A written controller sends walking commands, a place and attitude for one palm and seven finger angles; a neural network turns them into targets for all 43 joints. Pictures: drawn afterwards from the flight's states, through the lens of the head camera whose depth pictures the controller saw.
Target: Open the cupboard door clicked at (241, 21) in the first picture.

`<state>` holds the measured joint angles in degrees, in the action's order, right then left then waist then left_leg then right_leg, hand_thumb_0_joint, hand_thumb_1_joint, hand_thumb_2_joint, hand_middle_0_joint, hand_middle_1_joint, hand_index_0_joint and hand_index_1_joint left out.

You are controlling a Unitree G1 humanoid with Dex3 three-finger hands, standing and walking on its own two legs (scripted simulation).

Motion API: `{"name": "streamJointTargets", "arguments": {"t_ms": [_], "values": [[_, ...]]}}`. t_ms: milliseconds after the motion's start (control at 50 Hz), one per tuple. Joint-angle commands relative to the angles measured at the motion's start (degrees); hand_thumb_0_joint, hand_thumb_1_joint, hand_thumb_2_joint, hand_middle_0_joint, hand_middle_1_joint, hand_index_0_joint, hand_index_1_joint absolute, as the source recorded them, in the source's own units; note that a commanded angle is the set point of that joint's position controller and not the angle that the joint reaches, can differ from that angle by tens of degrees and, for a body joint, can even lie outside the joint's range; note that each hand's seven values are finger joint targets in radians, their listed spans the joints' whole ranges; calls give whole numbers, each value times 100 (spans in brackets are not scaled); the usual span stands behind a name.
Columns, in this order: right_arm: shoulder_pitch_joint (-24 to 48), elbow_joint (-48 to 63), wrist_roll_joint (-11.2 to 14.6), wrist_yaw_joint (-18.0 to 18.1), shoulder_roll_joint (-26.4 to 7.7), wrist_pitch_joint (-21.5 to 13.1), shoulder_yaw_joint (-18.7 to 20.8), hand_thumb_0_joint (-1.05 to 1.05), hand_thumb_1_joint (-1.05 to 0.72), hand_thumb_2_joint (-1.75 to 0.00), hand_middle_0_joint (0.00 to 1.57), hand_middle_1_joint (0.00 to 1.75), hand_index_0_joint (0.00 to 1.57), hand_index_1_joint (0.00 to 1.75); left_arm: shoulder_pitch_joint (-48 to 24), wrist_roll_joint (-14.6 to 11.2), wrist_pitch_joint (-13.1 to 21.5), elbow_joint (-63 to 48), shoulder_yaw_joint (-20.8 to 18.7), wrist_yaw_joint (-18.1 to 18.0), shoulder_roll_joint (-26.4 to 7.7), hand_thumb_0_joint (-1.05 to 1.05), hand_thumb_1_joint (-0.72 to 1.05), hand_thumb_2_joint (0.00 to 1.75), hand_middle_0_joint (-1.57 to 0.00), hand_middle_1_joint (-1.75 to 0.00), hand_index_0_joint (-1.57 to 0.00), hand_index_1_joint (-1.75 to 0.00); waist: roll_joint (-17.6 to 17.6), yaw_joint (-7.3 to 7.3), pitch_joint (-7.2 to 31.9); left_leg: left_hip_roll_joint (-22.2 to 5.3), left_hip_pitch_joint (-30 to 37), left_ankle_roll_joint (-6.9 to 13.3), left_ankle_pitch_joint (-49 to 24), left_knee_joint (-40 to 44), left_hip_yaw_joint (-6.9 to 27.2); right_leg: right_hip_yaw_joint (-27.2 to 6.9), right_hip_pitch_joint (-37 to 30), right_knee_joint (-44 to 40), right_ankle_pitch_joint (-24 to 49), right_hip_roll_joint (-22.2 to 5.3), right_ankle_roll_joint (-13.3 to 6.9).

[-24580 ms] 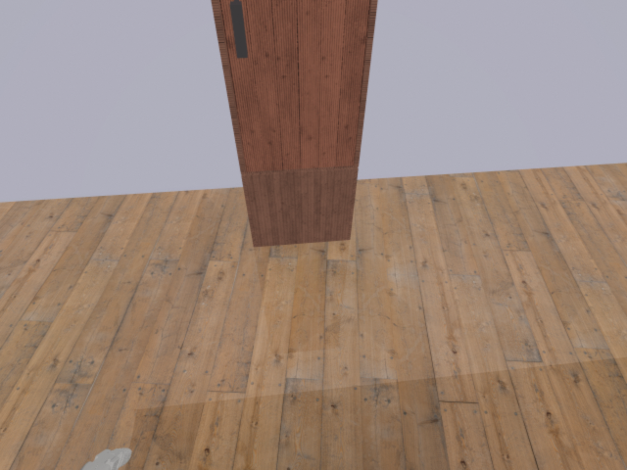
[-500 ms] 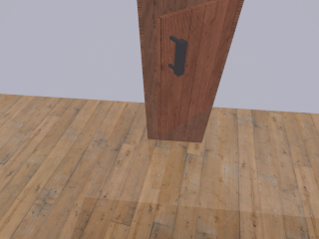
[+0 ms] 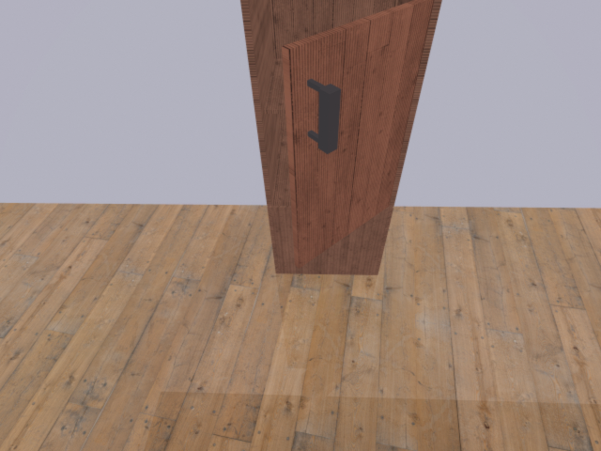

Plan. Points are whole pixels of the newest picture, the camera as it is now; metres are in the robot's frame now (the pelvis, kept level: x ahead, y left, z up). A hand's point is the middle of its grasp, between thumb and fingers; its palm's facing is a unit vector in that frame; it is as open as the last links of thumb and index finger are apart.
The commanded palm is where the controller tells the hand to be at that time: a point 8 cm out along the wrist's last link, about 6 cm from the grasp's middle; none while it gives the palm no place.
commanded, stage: let the arm hang, fingers relaxed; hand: left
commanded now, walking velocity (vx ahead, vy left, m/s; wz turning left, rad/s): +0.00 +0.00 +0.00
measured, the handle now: (320, 115) +0.65 +0.00 +0.12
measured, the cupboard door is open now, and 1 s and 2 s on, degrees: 42 42 42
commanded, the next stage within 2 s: look to check the result in 0.04 s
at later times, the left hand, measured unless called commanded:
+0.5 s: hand out of the picture -0.01 +0.16 -0.17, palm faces +0.04 -0.98 -0.19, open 7.4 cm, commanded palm none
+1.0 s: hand out of the picture +0.01 +0.17 -0.18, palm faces -0.02 -0.98 -0.19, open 7.4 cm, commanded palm none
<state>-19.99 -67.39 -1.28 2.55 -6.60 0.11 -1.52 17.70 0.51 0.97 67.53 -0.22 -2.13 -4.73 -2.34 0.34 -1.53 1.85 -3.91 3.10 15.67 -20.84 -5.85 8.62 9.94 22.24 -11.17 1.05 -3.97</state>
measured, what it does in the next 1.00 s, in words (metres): stands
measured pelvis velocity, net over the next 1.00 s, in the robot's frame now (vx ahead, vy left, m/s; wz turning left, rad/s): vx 0.01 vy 0.01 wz -0.08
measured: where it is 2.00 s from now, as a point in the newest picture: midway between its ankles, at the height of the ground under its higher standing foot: outside the picture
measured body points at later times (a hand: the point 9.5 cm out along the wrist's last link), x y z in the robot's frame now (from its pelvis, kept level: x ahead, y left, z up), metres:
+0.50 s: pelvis +0.01 +0.01 +0.00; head +0.02 -0.01 +0.45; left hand -0.01 +0.21 -0.16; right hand -0.03 -0.19 -0.17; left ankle -0.04 +0.08 -0.74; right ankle +0.02 -0.07 -0.74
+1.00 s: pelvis +0.01 +0.01 -0.01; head +0.04 +0.00 +0.44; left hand +0.02 +0.22 -0.17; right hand -0.01 -0.21 -0.17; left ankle -0.04 +0.08 -0.74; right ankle +0.02 -0.07 -0.74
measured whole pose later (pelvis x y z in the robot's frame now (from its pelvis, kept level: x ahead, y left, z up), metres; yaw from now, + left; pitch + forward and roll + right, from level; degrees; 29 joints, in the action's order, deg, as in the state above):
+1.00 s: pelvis +0.01 +0.01 -0.01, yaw -4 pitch +0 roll +0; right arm -14.9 -64.1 -1.3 3.0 -7.9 1.5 0.4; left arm 15.5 1.1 -1.4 64.3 -2.5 -1.4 -6.6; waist -1.5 0.2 -3.9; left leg 0.7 -6.4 3.3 20.4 -26.6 -9.9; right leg 4.7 14.4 28.8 -14.5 2.1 -3.7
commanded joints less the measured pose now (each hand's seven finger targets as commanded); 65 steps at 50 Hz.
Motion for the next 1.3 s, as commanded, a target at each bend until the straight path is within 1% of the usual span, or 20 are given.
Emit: {"name": "streamJointTargets", "arguments": {"t_ms": [0, 60, 100, 720, 780, 880, 940, 980, 1000, 1040, 1060, 1080, 1100, 1140, 1180, 1200, 1220, 1240, 1260, 1280], "values": [[-508, 65, 30, 44, -360, -58, 67, 0, -90, -90, 20, 30, 20, 30, 461, -30, 46, -97, -106, -67, -532, 0, 90, 90, -20, -30, -20, -30, 205, -14, -414, -829, -743, -30, -709, 478, 776, -958, -214, -376, 574, -829, 39], [-519, 45, 11, 40, -367, -55, 68, 0, -90, -90, 20, 30, 20, 30, 459, -26, 36, -99, -103, -63, -519, 0, 90, 90, -20, -30, -20, -30, 106, 3, -487, -824, -753, -35, -609, 507, 768, -995, -135, -382, 486, -827, 38], [-531, 62, 27, 37, -380, -50, 71, 0, -90, -90, 20, 30, 20, 30, 478, -26, 40, -107, -101, -70, -524, 0, 90, 90, -20, -30, -20, -30, 215, -7, -495, -830, -780, -27, -573, 491, 758, -980, -141, -399, 438, -811, 43], [-337, 69, 33, 43, -544, -100, 99, 0, -90, -90, 20, 30, 20, 30, 323, -27, 58, -228, -115, -60, -678, 0, 90, 90, -20, -30, -20, -30, 177, 17, -282, -865, -509, -31, -1296, 443, 766, -953, -316, -224, 1093, -839, 44], [-326, 54, 28, 74, -498, -55, 110, 0, -90, -90, 20, 30, 20, 30, 327, -25, 12, -223, -132, -63, -624, 0, 90, 90, -20, -30, -20, -30, 172, 35, -282, -904, -363, -63, -1416, 300, 638, -1038, -169, -116, 1374, -836, 25], [-157, 258, 23, 115, -665, 81, 270, 0, -90, -90, 20, 30, 20, 30, 108, 18, -130, -437, -325, -14, -830, 0, 90, 90, -20, -30, -20, -30, 254, 76, -297, -1011, -414, -82, -855, -122, 398, -1289, 290, 199, 1432, -878, -78], [-52, 480, 16, 119, -779, 114, 369, 0, -90, -90, 20, 30, 20, 30, -50, 48, -191, -647, -415, 29, -899, 0, 90, 90, -20, -30, -20, -30, 219, 98, -222, -1162, -411, -36, -660, -214, 423, -1371, 587, 475, 1290, -781, -89], [5, 600, 0, 134, -918, 111, 432, 0, -90, -90, 20, 30, 20, 30, -158, 56, -224, -806, -453, 62, -891, 0, 90, 90, -20, -30, -20, -30, -59, 97, -185, -1455, -263, 85, -901, -112, 642, -1241, 911, 923, 1112, -551, -5], [-6, 654, -4, 142, -990, 98, 460, 0, -90, -90, 20, 30, 20, 30, -229, 57, -239, -897, -482, 75, -839, 0, 90, 90, -20, -30, -20, -30, -247, 88, -151, -1738, -161, 233, -1122, 36, 867, -1087, 1127, 1323, 647, -360, 84], [-66, 723, -67, 156, -1104, 51, 507, 0, -90, -90, 20, 30, 20, 30, -539, 89, -312, -1129, -536, 117, -837, 0, 90, 90, -20, -30, -20, -30, -669, 170, -298, -2472, 133, 753, -2175, 365, 1255, -870, 1953, 2916, -1395, -147, 263], [-56, 786, -83, 168, -1091, 33, 491, 0, -90, -90, 20, 30, 20, 30, -639, 97, -329, -1217, -585, 124, -844, 0, 90, 90, -20, -30, -20, -30, -496, 164, -333, -2598, 195, 902, -2578, 345, 1289, -1008, 2222, 3542, -1736, -201, 314], [53, 888, -86, 171, -1098, 16, 487, 0, -90, -90, 20, 30, 20, 30, -668, 93, -352, -1268, -623, 141, -876, 0, 90, 90, -20, -30, -20, -30, -288, 101, -388, -2632, 127, 938, -2745, 309, 1177, -1106, 2345, 3870, -1741, -266, 364], [212, 990, -76, 158, -1109, -5, 511, 0, -90, -90, 20, 30, 20, 30, -696, 88, -345, -1309, -632, 167, -842, 0, 90, 90, -20, -30, -20, -30, 6, 32, -366, -2614, 97, 924, -2800, 214, 1026, -1082, 2327, 3902, -1692, -350, 389], [442, 1108, -114, 121, -1261, -4, 562, 0, -90, -90, 20, 30, 20, 30, -798, 74, -357, -1403, -616, 220, -766, 0, 90, 90, -20, -30, -20, -30, 51, -10, -486, -2408, -28, 739, -2871, 121, 528, -910, 2111, 3544, -1613, -417, 445], [569, 1184, -125, 87, -1364, 9, 606, 0, -90, -90, 20, 30, 20, 30, -765, 76, -350, -1490, -589, 260, -749, 0, 90, 90, -20, -30, -20, -30, -188, -39, -418, -2303, -14, 554, -2969, -106, 132, -658, 1690, 2830, -1464, -422, 431], [551, 1199, -117, 63, -1406, 21, 627, 0, -90, -90, 20, 30, 20, 30, -720, 86, -323, -1501, -587, 268, -762, 0, 90, 90, -20, -30, -20, -30, -234, -18, -301, -2241, 43, 464, -3134, -334, -8, -496, 1465, 2514, -1373, -324, 422], [585, 1232, -109, 38, -1455, 37, 657, 0, -90, -90, 20, 30, 20, 30, -597, 78, -313, -1509, -592, 271, -805, 0, 90, 90, -20, -30, -20, -30, -278, -74, -209, -2223, 23, 391, -3217, -568, -127, -402, 1204, 2231, -1227, -252, 398], [638, 1280, -83, 13, -1516, 49, 675, 0, -90, -90, 20, 30, 20, 30, -426, 83, -293, -1483, -609, 277, -869, 0, 90, 90, -20, -30, -20, -30, -323, -160, -108, -2130, -15, 283, -3340, -889, -319, -282, 897, 1889, -862, -150, 374], [748, 1355, -40, -15, -1565, 61, 699, 0, -90, -90, 20, 30, 20, 30, -108, 83, -250, -1426, -647, 275, -989, 0, 90, 90, -20, -30, -20, -30, -183, -341, 72, -1994, -175, 116, -3381, -1449, -500, -263, 377, 1341, -273, -90, 316], [860, 1483, 36, -56, -1528, 77, 718, 0, -90, -90, 20, 30, 20, 30, 323, 106, -169, -1327, -704, 241, -1320, 0, 90, 90, -20, -30, -20, -30, 510, -573, 331, -1613, -678, -207, -2646, -2585, -756, -923, -364, 534, 1177, -447, 87]]}}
